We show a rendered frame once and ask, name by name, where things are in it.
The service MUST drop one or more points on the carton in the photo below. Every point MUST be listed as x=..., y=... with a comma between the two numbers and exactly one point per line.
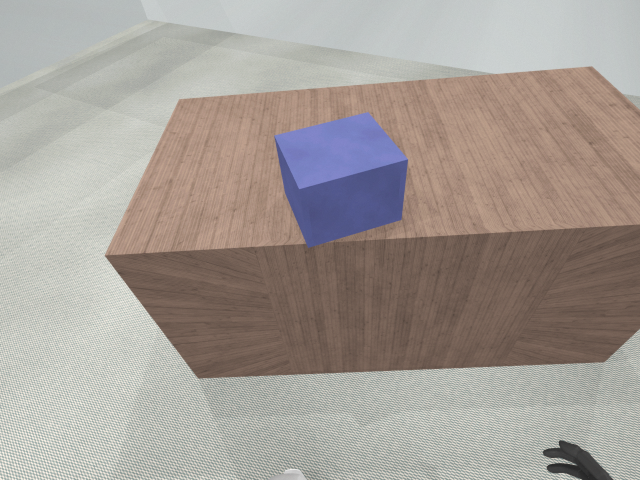
x=342, y=177

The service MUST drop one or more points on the left robot shin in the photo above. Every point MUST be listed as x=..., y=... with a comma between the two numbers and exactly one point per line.
x=296, y=471

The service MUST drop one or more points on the right robot hand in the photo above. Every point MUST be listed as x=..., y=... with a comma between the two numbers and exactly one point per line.
x=587, y=467

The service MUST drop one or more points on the pedestal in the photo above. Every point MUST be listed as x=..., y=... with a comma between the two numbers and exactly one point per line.
x=519, y=242

